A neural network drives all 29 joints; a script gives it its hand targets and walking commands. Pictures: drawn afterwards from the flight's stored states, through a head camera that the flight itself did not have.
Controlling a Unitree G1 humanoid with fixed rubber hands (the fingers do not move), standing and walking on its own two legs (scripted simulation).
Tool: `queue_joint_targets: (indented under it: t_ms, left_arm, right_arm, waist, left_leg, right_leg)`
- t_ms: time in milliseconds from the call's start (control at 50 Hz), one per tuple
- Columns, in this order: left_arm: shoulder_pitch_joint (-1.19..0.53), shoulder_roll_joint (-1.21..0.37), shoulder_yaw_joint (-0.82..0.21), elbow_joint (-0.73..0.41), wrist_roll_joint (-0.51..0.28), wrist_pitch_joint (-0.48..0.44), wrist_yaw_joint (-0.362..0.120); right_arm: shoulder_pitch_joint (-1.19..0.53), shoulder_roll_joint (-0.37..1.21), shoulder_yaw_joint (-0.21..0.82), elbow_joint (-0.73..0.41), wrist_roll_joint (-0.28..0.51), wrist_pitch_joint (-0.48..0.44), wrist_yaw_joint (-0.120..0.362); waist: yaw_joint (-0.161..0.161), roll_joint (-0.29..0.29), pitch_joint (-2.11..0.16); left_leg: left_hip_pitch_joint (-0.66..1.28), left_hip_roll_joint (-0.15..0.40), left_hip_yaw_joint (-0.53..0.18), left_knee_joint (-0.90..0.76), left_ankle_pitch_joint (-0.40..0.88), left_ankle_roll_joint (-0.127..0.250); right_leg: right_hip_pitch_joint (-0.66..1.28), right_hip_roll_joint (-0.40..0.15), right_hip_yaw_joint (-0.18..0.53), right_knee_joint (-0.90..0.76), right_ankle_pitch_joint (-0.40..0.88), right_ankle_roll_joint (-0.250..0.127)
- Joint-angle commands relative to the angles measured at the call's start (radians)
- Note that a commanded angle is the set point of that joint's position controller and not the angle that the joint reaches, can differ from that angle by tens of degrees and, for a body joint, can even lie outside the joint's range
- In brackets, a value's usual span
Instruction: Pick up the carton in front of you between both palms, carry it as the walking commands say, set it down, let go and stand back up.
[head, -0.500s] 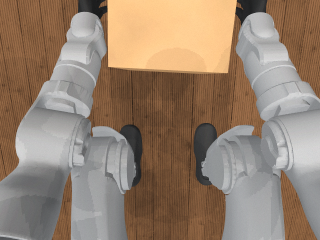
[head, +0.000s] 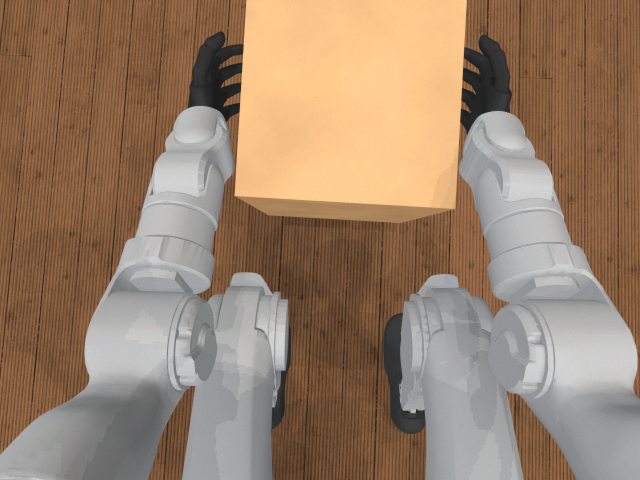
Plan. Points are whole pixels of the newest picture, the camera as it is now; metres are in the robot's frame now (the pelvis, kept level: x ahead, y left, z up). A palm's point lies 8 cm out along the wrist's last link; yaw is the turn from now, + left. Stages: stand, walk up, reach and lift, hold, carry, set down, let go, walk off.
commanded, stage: reach and lift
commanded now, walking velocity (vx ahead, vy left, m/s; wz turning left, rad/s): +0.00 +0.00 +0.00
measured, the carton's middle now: (343, 134) +0.51 +0.01 -0.15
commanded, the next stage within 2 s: none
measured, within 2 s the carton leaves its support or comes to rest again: neither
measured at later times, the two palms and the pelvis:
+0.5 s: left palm (134, 70) +0.47 +0.16 +0.08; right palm (587, 67) +0.48 -0.14 +0.08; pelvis +0.02 +0.00 +0.13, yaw +1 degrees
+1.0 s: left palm out of the picture +0.43 +0.16 +0.24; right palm out of the picture +0.44 -0.14 +0.25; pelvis +0.07 +0.00 +0.27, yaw +1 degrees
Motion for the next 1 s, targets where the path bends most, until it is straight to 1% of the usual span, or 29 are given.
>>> queue_joint_targets:
  t_ms: [0, 40, 80, 160, 180, 200, 220, 260, 380, 460, 520, 620, 760, 980]
  left_arm:
    - [-0.608, -1.145, -0.319, -0.165, -0.006, 0.029, -0.297]
    - [-0.59, -1.134, -0.26, -0.118, 0.044, 0.048, -0.309]
    - [-0.578, -1.132, -0.223, -0.093, 0.079, 0.058, -0.313]
    - [-0.563, -1.127, -0.181, -0.082, 0.125, 0.072, -0.322]
    - [-0.562, -1.126, -0.181, -0.09, 0.13, 0.076, -0.325]
    - [-0.556, -1.136, -0.189, -0.1, 0.128, 0.08, -0.329]
    - [-0.552, -1.153, -0.204, -0.11, 0.122, 0.084, -0.332]
    - [-0.53, -1.172, -0.228, -0.127, 0.113, 0.091, -0.338]
    - [-0.434, -1.232, -0.325, -0.202, 0.074, 0.107, -0.343]
    - [-0.361, -1.258, -0.383, -0.243, 0.053, 0.114, -0.337]
    - [-0.307, -1.273, -0.41, -0.257, 0.046, 0.114, -0.334]
    - [-0.217, -1.296, -0.429, -0.26, 0.048, 0.11, -0.328]
    - [-0.093, -1.307, -0.429, -0.26, 0.07, 0.1, -0.324]
    - [0.098, -1.306, -0.444, -0.287, 0.104, 0.084, -0.323]
  right_arm:
    - [-0.637, 1.113, 0.365, -0.141, -0.022, 0.046, 0.332]
    - [-0.608, 1.111, 0.299, -0.087, -0.082, 0.066, 0.336]
    - [-0.607, 1.123, 0.268, -0.067, -0.114, 0.079, 0.34]
    - [-0.601, 1.161, 0.255, -0.055, -0.139, 0.101, 0.349]
    - [-0.585, 1.17, 0.253, -0.054, -0.142, 0.106, 0.351]
    - [-0.573, 1.178, 0.257, -0.057, -0.144, 0.109, 0.352]
    - [-0.558, 1.186, 0.263, -0.062, -0.146, 0.112, 0.352]
    - [-0.536, 1.2, 0.281, -0.081, -0.141, 0.117, 0.354]
    - [-0.451, 1.248, 0.384, -0.159, -0.097, 0.13, 0.366]
    - [-0.384, 1.269, 0.445, -0.196, -0.072, 0.134, 0.369]
    - [-0.331, 1.277, 0.47, -0.208, -0.065, 0.135, 0.371]
    - [-0.236, 1.281, 0.481, -0.202, -0.073, 0.13, 0.37]
    - [-0.104, 1.286, 0.472, -0.189, -0.099, 0.119, 0.373]
    - [0.094, 1.299, 0.494, -0.21, -0.129, 0.107, 0.375]
  waist:
    - [-0.013, 0.044, -1.083]
    - [-0.016, 0.048, -1.012]
    - [-0.006, 0.043, -1.007]
    - [0.018, 0.015, -1.054]
    - [0.017, 0.01, -1.069]
    - [0.018, 0.009, -1.094]
    - [0.008, 0.009, -1.117]
    - [0.007, 0.012, -1.154]
    - [0.008, 0.024, -1.232]
    - [0.013, 0.027, -1.218]
    - [0.013, 0.027, -1.182]
    - [0.009, 0.029, -1.098]
    - [0.005, 0.034, -0.981]
    - [0.01, 0.022, -0.805]
  left_leg:
    - [0.587, -0.134, 0.106, -0.275, 0.154, 0.018]
    - [0.545, -0.134, 0.105, -0.32, 0.088, 0.021]
    - [0.561, -0.133, 0.104, -0.361, 0.059, 0.024]
    - [0.613, -0.134, 0.109, -0.427, 0.043, 0.031]
    - [0.628, -0.134, 0.109, -0.442, 0.055, 0.031]
    - [0.639, -0.135, 0.11, -0.454, 0.068, 0.029]
    - [0.656, -0.137, 0.111, -0.467, 0.079, 0.028]
    - [0.704, -0.138, 0.109, -0.494, 0.105, 0.026]
    - [0.861, -0.141, 0.096, -0.566, 0.212, 0.016]
    - [0.947, -0.143, 0.082, -0.622, 0.249, 0.011]
    - [1.0, -0.143, 0.071, -0.668, 0.257, 0.01]
    - [1.094, -0.142, 0.052, -0.754, 0.259, 0.009]
    - [1.246, -0.136, 0.022, -0.893, 0.272, 0.013]
    - [1.495, -0.112, -0.021, -1.123, 0.342, 0.028]
  right_leg:
    - [0.502, 0.13, -0.125, -0.275, 0.143, -0.031]
    - [0.488, 0.129, -0.117, -0.321, 0.092, -0.038]
    - [0.497, 0.132, -0.113, -0.361, 0.064, -0.039]
    - [0.573, 0.136, -0.102, -0.439, 0.04, -0.031]
    - [0.599, 0.135, -0.098, -0.458, 0.05, -0.028]
    - [0.637, 0.135, -0.095, -0.472, 0.064, -0.026]
    - [0.668, 0.136, -0.095, -0.486, 0.078, -0.025]
    - [0.703, 0.136, -0.096, -0.51, 0.101, -0.022]
    - [0.809, 0.136, -0.088, -0.58, 0.198, -0.015]
    - [0.872, 0.138, -0.078, -0.632, 0.23, -0.011]
    - [0.919, 0.139, -0.068, -0.677, 0.236, -0.012]
    - [0.994, 0.138, -0.051, -0.762, 0.234, -0.017]
    - [1.125, 0.131, -0.023, -0.899, 0.246, -0.029]
    - [1.404, 0.101, 0.029, -1.132, 0.325, -0.039]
